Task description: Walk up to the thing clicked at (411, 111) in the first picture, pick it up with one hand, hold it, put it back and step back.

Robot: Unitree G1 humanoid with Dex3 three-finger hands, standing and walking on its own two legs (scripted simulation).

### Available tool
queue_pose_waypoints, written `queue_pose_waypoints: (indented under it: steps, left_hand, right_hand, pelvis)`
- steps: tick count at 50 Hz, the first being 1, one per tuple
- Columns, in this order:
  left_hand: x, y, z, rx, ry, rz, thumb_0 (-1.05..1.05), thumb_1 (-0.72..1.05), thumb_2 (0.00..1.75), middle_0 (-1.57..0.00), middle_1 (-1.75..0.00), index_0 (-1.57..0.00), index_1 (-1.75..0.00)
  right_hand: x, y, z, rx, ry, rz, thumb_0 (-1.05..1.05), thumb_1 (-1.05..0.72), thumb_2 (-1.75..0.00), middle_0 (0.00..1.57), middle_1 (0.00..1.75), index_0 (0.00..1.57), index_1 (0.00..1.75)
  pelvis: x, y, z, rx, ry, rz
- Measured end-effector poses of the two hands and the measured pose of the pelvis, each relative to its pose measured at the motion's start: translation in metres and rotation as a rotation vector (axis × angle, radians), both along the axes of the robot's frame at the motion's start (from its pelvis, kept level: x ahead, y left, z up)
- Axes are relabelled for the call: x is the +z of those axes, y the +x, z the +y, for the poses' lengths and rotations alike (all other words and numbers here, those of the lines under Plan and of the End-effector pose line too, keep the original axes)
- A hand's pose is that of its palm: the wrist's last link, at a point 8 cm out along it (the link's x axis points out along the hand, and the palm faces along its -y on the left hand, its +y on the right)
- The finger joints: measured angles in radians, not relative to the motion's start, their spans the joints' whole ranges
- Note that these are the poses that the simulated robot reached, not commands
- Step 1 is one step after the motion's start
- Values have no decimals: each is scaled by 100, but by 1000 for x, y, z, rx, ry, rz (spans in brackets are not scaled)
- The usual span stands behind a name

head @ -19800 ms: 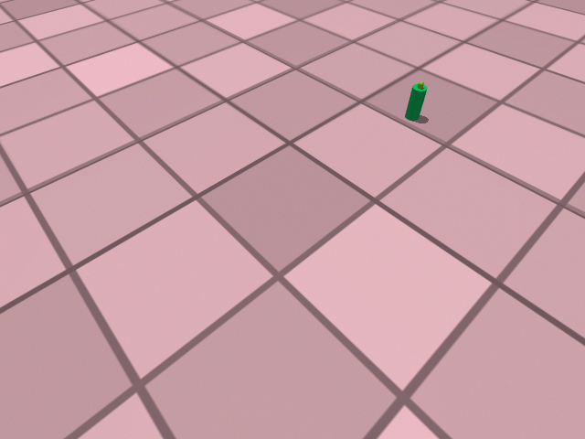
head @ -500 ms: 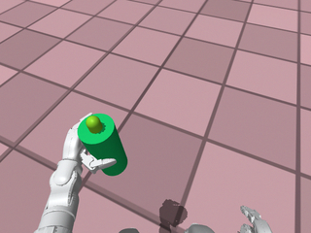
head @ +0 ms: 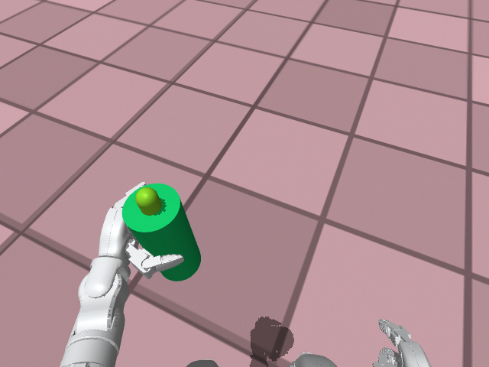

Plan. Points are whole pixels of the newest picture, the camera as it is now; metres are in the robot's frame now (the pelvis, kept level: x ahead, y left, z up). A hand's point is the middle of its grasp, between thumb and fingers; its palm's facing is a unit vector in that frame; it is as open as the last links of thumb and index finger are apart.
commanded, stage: hold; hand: left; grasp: from the side
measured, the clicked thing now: (165, 232) +0.31 +0.15 +0.04
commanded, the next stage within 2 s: crouch in 0.78 s
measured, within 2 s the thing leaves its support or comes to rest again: neither
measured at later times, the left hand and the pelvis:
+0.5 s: hand (160, 225) +0.32 +0.16 +0.04, palm faces -0.06 -1.00 -0.02, open 11.4 cm; pelvis +0.00 +0.00 +0.00, yaw +0 degrees
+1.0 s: hand (162, 227) +0.32 +0.16 +0.04, palm faces -0.06 -1.00 -0.03, open 11.4 cm; pelvis +0.00 +0.00 +0.00, yaw +0 degrees
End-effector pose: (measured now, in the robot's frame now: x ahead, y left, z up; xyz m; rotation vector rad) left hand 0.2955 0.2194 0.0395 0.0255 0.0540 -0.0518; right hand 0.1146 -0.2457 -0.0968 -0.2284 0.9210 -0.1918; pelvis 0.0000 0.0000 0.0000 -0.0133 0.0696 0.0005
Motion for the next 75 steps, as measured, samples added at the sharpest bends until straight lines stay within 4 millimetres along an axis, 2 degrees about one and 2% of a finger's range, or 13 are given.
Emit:
queue_pose_waypoints:
  steps: [8,18,31,40,52,58,64,69,75]
  left_hand:
    - [2,5,4,6,3,-3,-4,-61,99,-66,-108,-69,-112]
    - [3,10,-1,-11,-3,-3,-4,-61,99,-66,-108,-69,-112]
    - [-1,4,-1,-3,7,4,-4,-61,99,-66,-109,-69,-112]
    - [6,5,-2,4,5,-10,-4,-61,99,-66,-109,-69,-112]
    - [-4,5,-5,0,-1,12,-3,-61,97,-68,-107,-70,-110]
    - [-28,7,-4,30,-11,33,-3,-61,97,-69,-105,-71,-108]
    - [-73,13,-4,25,-14,41,-3,-61,96,-69,-105,-71,-108]
    - [-126,21,-4,19,-11,24,-3,-61,97,-69,-105,-71,-108]
    - [-192,33,-2,19,8,-1,-3,-61,97,-69,-105,-71,-108]
  right_hand:
    - [-1,-1,3,2,8,-1,1,-92,-90,21,30,20,30]
    - [-3,-7,2,-5,11,12,1,-91,-90,21,30,20,30]
    - [-2,-8,-1,-5,7,11,1,-91,-90,21,30,20,30]
    - [-2,-5,0,3,10,0,1,-92,-90,21,30,20,30]
    - [-2,-3,-1,9,11,-5,1,-89,-90,21,30,20,30]
    - [-11,-7,-3,25,6,20,1,-88,-90,21,30,20,30]
    - [-37,-19,-10,47,-15,71,1,-88,-90,21,30,20,30]
    - [-76,-32,-18,64,-35,119,0,-89,-90,21,30,20,30]
    - [-141,-44,-23,80,-46,189,0,-90,-91,20,30,20,30]
  pelvis:
    - [0,0,1,0,-1,1]
    - [0,-1,2,-2,0,2]
    - [-1,-2,1,-4,0,5]
    - [0,-2,-1,2,0,-1]
    - [-2,-3,-1,-1,0,10]
    - [-11,-9,-2,1,1,51]
    - [-36,-19,-2,4,-1,144]
    - [-76,-26,-3,6,-4,260]
    - [-135,-35,-4,8,-7,379]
